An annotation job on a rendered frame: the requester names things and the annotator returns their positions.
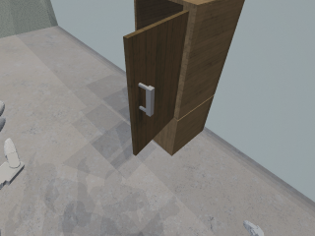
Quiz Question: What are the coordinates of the handle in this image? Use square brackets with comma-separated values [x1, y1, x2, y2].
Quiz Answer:
[138, 83, 155, 117]

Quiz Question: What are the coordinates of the left robot hand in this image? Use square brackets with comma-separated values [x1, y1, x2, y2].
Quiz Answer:
[0, 100, 25, 190]

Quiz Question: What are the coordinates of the cupboard door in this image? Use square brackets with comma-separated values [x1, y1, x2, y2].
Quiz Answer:
[123, 10, 189, 155]

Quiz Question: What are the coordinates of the right robot hand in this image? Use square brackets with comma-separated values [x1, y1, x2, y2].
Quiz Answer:
[243, 220, 264, 236]

